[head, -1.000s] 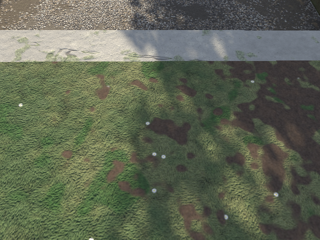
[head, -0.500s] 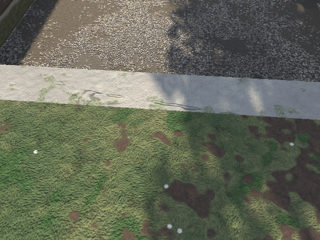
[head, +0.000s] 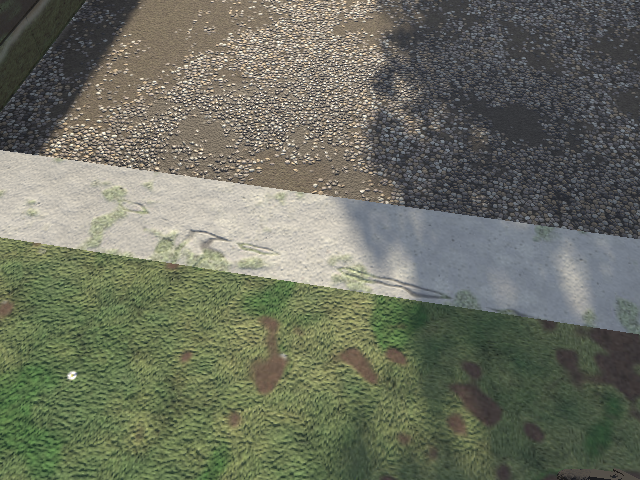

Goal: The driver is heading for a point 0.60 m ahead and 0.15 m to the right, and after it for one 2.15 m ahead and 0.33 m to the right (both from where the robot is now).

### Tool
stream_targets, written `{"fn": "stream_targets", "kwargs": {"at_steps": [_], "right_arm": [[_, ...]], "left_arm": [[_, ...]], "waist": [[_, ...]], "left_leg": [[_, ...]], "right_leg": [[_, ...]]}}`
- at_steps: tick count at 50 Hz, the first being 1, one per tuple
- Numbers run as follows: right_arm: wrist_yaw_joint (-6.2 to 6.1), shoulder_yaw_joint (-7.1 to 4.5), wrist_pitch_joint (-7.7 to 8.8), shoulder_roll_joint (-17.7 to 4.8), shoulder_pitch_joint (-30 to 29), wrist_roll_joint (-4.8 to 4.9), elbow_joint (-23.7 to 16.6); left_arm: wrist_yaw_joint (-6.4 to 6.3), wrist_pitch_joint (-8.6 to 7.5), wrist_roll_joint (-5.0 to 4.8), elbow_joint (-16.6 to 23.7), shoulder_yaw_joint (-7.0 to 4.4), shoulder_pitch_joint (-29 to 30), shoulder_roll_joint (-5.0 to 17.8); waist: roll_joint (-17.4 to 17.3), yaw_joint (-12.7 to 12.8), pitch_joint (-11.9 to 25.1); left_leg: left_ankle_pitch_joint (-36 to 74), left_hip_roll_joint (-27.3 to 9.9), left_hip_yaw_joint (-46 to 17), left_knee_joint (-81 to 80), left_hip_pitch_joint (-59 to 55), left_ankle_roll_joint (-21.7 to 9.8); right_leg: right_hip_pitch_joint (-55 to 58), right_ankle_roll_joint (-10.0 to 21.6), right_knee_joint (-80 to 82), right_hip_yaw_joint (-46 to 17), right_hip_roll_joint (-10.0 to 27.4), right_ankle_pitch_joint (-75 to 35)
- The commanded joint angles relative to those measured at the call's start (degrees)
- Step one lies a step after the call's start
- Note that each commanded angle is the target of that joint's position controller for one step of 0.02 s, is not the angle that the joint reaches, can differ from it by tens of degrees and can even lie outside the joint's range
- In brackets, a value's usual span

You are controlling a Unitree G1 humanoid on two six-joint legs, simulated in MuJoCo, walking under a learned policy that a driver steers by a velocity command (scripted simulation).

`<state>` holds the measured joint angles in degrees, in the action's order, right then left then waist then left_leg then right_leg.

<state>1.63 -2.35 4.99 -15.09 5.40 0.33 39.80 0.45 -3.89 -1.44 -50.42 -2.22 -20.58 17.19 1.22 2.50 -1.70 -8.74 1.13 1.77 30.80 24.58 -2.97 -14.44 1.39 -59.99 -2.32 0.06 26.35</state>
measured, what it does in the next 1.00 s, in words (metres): walks ahead: right foot, then left foot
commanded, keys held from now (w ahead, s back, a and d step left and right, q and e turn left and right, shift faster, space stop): w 1.00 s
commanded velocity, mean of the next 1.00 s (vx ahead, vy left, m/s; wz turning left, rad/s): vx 0.50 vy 0.00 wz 0.00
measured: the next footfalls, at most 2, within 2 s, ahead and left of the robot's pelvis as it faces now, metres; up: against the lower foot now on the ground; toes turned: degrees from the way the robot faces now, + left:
right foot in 0.44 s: +0.40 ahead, -0.15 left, +0.00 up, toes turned -2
left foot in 0.96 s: +0.69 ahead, +0.08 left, +0.00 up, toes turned +1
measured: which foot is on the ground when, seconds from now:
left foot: down 0.00-0.46, up 0.48-0.94, down 0.96-1.00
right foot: up 0.00-0.42, down 0.44-0.96, up 0.98-1.00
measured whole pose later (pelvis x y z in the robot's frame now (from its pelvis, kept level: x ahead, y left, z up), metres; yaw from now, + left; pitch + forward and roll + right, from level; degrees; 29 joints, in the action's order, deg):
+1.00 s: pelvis +0.54 -0.02 -0.01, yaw +0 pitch +2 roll -1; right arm 1.5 -2.3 4.4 -14.3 4.3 0.2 44.9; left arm -0.4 -2.5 -0.9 -53.4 -3.0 -21.2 16.4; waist 0.6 2.8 -1.2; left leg -7.1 -0.3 2.1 32.8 27.7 -2.9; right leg -7.6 0.8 -45.6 -0.6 -0.7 27.5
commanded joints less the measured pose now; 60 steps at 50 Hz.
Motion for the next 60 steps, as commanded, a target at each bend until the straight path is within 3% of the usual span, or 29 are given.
{"fn": "stream_targets", "kwargs": {"at_steps": [1, 3, 6, 12, 17, 19, 21, 22, 23, 24, 25, 26, 27, 28, 32, 38, 42, 45, 46, 47, 48, 49, 50, 51, 52, 53, 55, 58, 60], "right_arm": [[-0.36, -2.32, -0.11, -7.6, 9.8, -0.4, 0.3], [-0.13, -1.93, 0.4, -6.3, 7.4, -0.84, 0.3], [-0.31, -2.44, 1.25, -7.9, 7.6, -0.28, 1.9], [-1.34, -2.81, 0.64, -10.2, 12.1, 0.24, 5.2], [-1.62, -3.14, -0.64, -11.2, 16.3, 0.88, 8.6], [-1.89, -3.39, -1.32, -11.8, 16.1, 0.93, 9.2], [-2.12, -3.14, -1.97, -11.5, 14.6, 0.84, 9.2], [-2.3, -2.07, -1.99, -9.1, 14.9, -0.05, 8.3], [-1.88, -0.15, -0.81, -3.1, 21.3, -0.44, 6.9], [-1.49, -0.5, 0.48, -5.4, 20.2, 0.13, 8.0], [-1.03, -1.78, 1.19, -9.9, 15.3, 1.75, 6.7], [-1.08, -1.71, 1.4, -9.7, 11.4, 1.96, 5.8], [-1.35, -1.79, 1.2, -9.1, 9.4, 1.16, 5.5], [-1.58, -2.04, 0.58, -8.5, 9.9, 0.61, 5.8], [-2.01, -1.58, -1.24, -5.4, 10.0, -0.05, 6.0], [-1.12, -0.95, -0.47, -3.3, -0.4, 0.04, 3.6], [0.12, -0.68, -0.29, -3.8, -5.5, 0.27, 1.5], [0.42, -0.92, -0.05, -4.5, -4.5, 0.58, 0.9], [0.32, -1.59, -0.04, -5.7, -0.8, 0.38, 1.8], [-0.08, -2.85, -0.01, -8.0, 7.6, -0.13, 4.7], [-0.69, -4.21, -0.18, -12.4, 17.0, -0.92, 6.8], [-0.92, -4.89, -1.05, -16.3, 21.1, -0.52, 7.7], [-0.62, -3.67, -1.53, -11.8, 22.5, 0.51, 8.0], [-0.68, -2.74, -1.74, -9.2, 18.1, 0.36, 7.3], [-0.84, -2.1, -1.74, -7.0, 14.2, -0.42, 6.4], [-0.8, -1.46, -1.48, -5.3, 10.3, -0.79, 5.8], [-0.91, -1.28, -0.32, -3.5, 8.7, -1.35, 6.1], [-1.45, -1.58, -0.03, -4.4, 10.9, -1.63, 8.0], [-2.12, -1.4, -0.45, -3.7, 10.1, -2.07, 8.9]], "left_arm": [[0.07, -2.37, 0.22, 6.8, -1.49, 5.8, 7.0], [0.12, -1.15, 0.62, 6.1, -1.54, 3.6, 5.4], [-0.21, 0.23, 1.14, 6.7, -1.11, 5.1, 3.4], [0.57, -0.51, 1.11, 9.6, -0.31, 16.9, 1.8], [1.86, -1.12, 0.58, 12.3, -0.43, 23.1, 3.0], [2.22, -1.38, 0.67, 12.3, -0.78, 21.6, 4.0], [1.85, -1.51, 1.0, 9.3, -2.47, 11.2, 6.9], [1.31, -1.41, 1.35, 6.9, -3.8, 1.3, 10.4], [0.96, -0.88, 1.92, 6.0, -5.22, -4.1, 16.5], [1.17, -0.62, 1.02, 5.7, -4.04, -5.5, 11.9], [1.09, -0.67, 0.85, 6.2, -3.03, -1.3, 9.2], [1.0, -0.64, 1.06, 7.0, -2.58, 2.6, 7.8], [1.15, -0.7, 1.48, 7.3, -2.11, 5.8, 6.2], [1.28, -1.02, 2.01, 7.6, -1.61, 7.7, 4.6], [1.12, -2.13, 1.69, 6.2, -2.14, 7.4, 5.9], [0.13, -1.31, 1.2, 3.2, -2.48, 2.5, 6.9], [-0.22, -0.15, 0.52, 0.6, -2.73, -1.3, 8.0], [-0.71, 0.8, -0.16, -0.8, -3.19, -2.1, 8.6], [-0.8, 0.95, -0.23, -0.6, -3.35, -0.8, 9.2], [-1.03, 1.37, -0.16, -0.4, -2.96, 0.3, 8.2], [-1.4, 1.33, 0.78, 0.5, -2.0, -0.5, 6.0], [-0.93, 0.27, 1.47, 0.8, -0.07, -8.8, -1.0], [-0.78, -0.65, 0.18, 0.3, -1.07, -6.7, 3.2], [-0.95, -1.08, -1.24, 2.1, -2.19, -1.7, 6.7], [-1.45, -1.03, -1.1, 3.5, -2.18, 2.4, 6.4], [-1.95, -0.69, 0.03, 4.3, -2.5, 4.6, 6.3], [-2.13, 0.87, -0.08, 3.2, -2.51, 1.4, 3.2], [-2.33, 2.19, 1.07, 3.1, -2.53, 2.1, 1.7], [-2.37, 2.38, 1.89, 3.1, -1.52, 3.9, -1.2]], "waist": [[-4.6, -5.7, 5.7], [-6.2, -2.5, 4.5], [-5.2, -1.4, 2.1], [-4.0, -5.2, -0.8], [-4.5, -6.7, -2.1], [-5.4, -5.3, -1.1], [-5.1, 0.5, 5.2], [-2.0, 4.2, 13.0], [11.9, 2.5, 20.8], [13.2, 4.0, 23.9], [8.7, 3.6, 14.7], [5.0, 2.3, 9.2], [2.7, 0.7, 5.0], [3.5, -1.2, 3.4], [3.2, -3.3, 2.0], [2.3, -0.1, -0.6], [1.6, 1.6, -2.2], [2.9, 0.2, -0.9], [3.2, -2.3, 1.1], [2.4, -6.2, 5.9], [-2.6, -9.5, 13.6], [-16.0, -6.5, 21.5], [-13.9, -8.9, 23.5], [-10.5, -8.6, 13.4], [-6.3, -7.2, 8.7], [-4.8, -5.3, 4.7], [-8.6, -2.2, 3.1], [-5.9, -0.8, 1.1], [-5.0, -0.2, 1.6]], "left_leg": [[1.9, -16.8, -23.6, -15.6, -26.4, -11.4], [6.4, -14.6, -19.1, -19.1, -18.9, -11.2], [9.8, -14.0, -14.0, -22.7, -14.3, -12.2], [9.5, -11.1, -6.4, -23.9, -15.1, -9.2], [10.0, -15.0, -7.7, -20.0, -23.9, -8.0], [15.1, -16.0, -8.1, -16.8, -26.9, -6.9], [30.3, -12.6, -5.0, -4.6, -25.7, -4.7], [23.9, -9.6, -2.4, 9.6, -17.5, -2.7], [-1.3, 0.0, 0.4, 32.2, 6.2, 1.9], [-24.5, 1.5, -7.5, 40.6, 14.8, 2.0], [-21.7, -2.1, -8.3, 44.1, 20.0, 1.1], [-16.3, -5.1, -6.5, 42.0, 19.8, 0.6], [-12.3, -7.0, -5.6, 38.2, 17.8, 0.8], [-9.3, -8.7, -6.0, 35.1, 14.2, 1.0], [-2.7, -9.5, -5.3, 28.1, 11.9, 3.0], [14.3, -7.5, -3.1, 7.7, 10.5, 3.6], [13.2, -5.9, -2.5, 2.2, 10.3, 2.6], [6.1, -4.3, -1.8, -0.7, 7.8, 0.4], [5.4, -2.6, -0.3, -1.9, 2.1, -0.8], [7.7, -1.0, 1.3, -3.6, -8.7, -2.5], [16.3, -9.2, -7.4, -1.1, -24.7, -5.9], [11.0, -22.5, -31.4, -3.8, -44.8, -15.9], [-1.3, -23.9, -40.8, -10.3, -44.2, -17.4], [-5.4, -22.1, -34.1, -12.3, -37.0, -14.8], [-5.9, -19.9, -27.8, -13.2, -29.5, -12.7], [-5.1, -17.1, -23.2, -15.4, -21.8, -11.1], [-1.8, -14.1, -17.9, -18.2, -15.0, -10.2], [17.6, -13.5, -12.2, -18.0, -11.2, -11.9], [33.7, -11.2, -5.4, -14.4, -9.5, -10.0]], "right_leg": [[-27.4, 0.2, -8.2, -1.5, 5.9, -5.4], [-21.5, -0.6, -4.6, -1.8, 7.6, -8.7], [-21.7, -2.3, 1.4, -1.0, 8.2, -12.8], [-20.1, -2.6, 22.1, 1.2, 6.0, -31.0], [-21.3, -0.4, 29.0, 0.9, 4.6, -27.7], [-18.5, 1.1, 30.6, 1.6, 3.7, -23.4], [-3.1, 3.6, 32.9, 4.8, 0.5, -22.6], [13.0, 6.4, 30.3, -0.7, 5.9, -25.3], [34.9, 15.6, 33.6, -26.3, 20.0, -17.5], [37.3, 17.8, 41.6, -39.8, 22.5, -9.0], [30.5, 14.9, 42.8, -32.5, 20.8, -5.1], [22.4, 13.0, 43.9, -25.2, 18.4, -7.2], [14.6, 12.2, 45.9, -20.1, 16.2, -11.6], [9.4, 11.3, 47.8, -16.2, 14.2, -15.9], [4.1, 12.6, 52.3, -9.0, 12.7, -25.5], [6.1, 9.9, 52.7, -0.7, 9.6, -30.2], [10.6, 10.3, 49.1, -1.2, 12.3, -30.4], [15.8, 9.4, 43.7, -2.6, 14.8, -37.3], [16.0, 8.7, 39.4, -1.9, 14.1, -45.0], [14.7, 7.0, 30.4, 0.4, 11.0, -51.3], [5.4, 4.0, 14.5, 3.2, 7.4, -40.5], [-16.8, -0.3, -7.8, 3.7, -2.9, -4.1], [-24.0, -0.2, -16.2, -4.8, -3.4, 9.2], [-29.1, 0.6, -18.8, -4.8, -0.6, 7.2], [-29.1, 0.9, -16.8, -2.8, 2.4, 2.7], [-27.4, 0.9, -11.8, -2.3, 4.5, -2.3], [-20.9, 0.5, -7.0, -2.4, 6.3, -7.3], [-19.2, -1.3, 0.0, -1.2, 6.2, -10.2], [-14.9, -1.9, 10.9, -0.7, 6.4, -16.7]]}}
